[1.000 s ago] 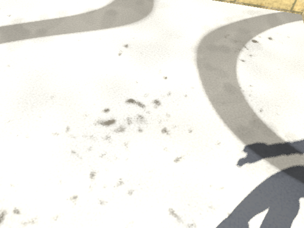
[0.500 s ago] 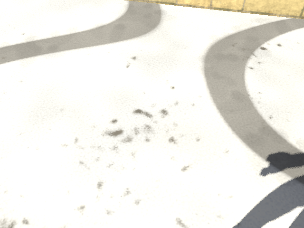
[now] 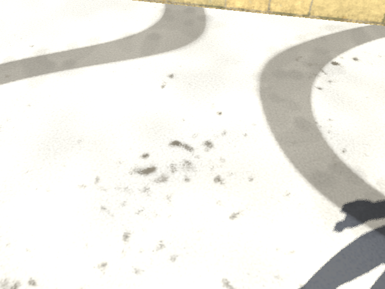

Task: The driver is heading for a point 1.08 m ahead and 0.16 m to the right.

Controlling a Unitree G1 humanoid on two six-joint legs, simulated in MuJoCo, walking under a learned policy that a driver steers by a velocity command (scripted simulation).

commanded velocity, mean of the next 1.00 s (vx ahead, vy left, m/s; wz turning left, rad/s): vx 0.23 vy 0.00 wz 0.00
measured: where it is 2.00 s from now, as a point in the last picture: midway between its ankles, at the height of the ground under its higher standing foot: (205, 218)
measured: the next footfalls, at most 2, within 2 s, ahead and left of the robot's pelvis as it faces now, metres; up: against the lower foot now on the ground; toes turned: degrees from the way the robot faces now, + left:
left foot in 0.64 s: +0.12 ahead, +0.13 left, +0.00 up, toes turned +0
right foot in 1.12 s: +0.47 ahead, -0.10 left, +0.00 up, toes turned -1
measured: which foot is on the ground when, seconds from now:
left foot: down 0.00-0.40, up 0.42-0.62, down 0.64-1.00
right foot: down 0.00-0.64, up 0.66-1.00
